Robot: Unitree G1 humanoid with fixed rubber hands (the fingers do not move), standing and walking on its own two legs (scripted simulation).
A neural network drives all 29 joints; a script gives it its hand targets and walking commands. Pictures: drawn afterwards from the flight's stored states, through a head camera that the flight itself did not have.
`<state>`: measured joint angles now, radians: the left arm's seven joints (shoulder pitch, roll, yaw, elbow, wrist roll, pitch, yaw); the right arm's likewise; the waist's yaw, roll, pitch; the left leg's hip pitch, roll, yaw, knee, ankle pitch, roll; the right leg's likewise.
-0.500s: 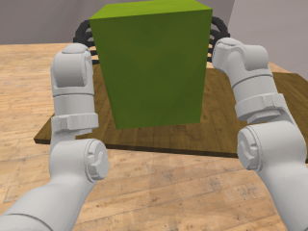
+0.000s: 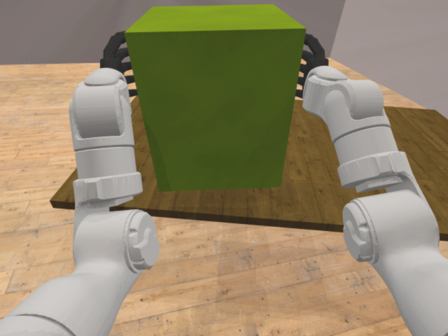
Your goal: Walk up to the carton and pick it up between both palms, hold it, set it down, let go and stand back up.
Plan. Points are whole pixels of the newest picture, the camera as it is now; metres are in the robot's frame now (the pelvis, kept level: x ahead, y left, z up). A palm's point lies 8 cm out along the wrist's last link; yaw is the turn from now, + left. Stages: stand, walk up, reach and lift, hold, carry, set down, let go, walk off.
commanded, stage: hold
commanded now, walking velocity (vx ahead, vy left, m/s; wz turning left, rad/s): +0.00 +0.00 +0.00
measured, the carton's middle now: (216, 97) +0.40 +0.02 +0.29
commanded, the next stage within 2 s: none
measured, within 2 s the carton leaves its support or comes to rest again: neither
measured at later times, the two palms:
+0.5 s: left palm (122, 77) +0.36 +0.16 +0.33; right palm (320, 76) +0.37 -0.14 +0.34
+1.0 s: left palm (109, 81) +0.35 +0.18 +0.33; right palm (311, 74) +0.36 -0.12 +0.34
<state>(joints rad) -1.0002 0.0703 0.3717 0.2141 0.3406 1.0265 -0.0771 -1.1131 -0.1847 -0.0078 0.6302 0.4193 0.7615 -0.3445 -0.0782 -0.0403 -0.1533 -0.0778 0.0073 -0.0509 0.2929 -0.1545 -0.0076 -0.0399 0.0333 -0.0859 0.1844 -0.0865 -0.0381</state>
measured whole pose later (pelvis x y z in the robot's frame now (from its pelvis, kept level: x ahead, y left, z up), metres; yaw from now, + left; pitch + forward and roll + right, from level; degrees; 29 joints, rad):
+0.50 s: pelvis +0.00 +0.00 +0.00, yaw +0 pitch -3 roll -1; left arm -1.02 0.08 0.36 0.27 0.33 1.02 -0.09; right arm -1.16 -0.21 -0.02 0.70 0.42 0.77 -0.33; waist -0.09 -0.02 -0.17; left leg -0.08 0.00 -0.05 0.29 -0.16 0.00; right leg -0.04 0.03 -0.09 0.18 -0.09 -0.04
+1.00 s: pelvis +0.00 +0.00 +0.00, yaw +1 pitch -3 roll -1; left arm -1.00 0.08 0.36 0.23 0.34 1.02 -0.09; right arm -1.15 -0.17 -0.04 0.66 0.41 0.77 -0.36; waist -0.08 -0.04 -0.17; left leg -0.09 0.01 -0.06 0.31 -0.16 -0.01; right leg -0.04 0.04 -0.09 0.18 -0.09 -0.04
